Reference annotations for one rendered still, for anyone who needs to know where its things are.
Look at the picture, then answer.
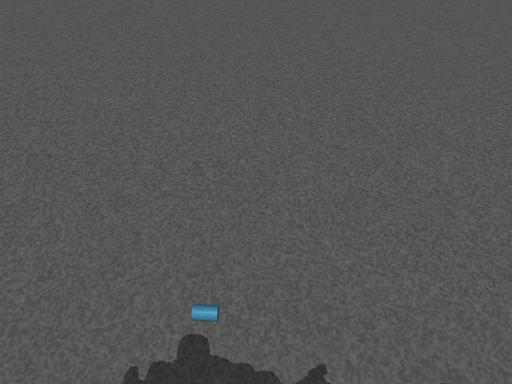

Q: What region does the can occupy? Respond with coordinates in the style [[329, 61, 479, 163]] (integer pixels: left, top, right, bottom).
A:
[[191, 304, 219, 322]]

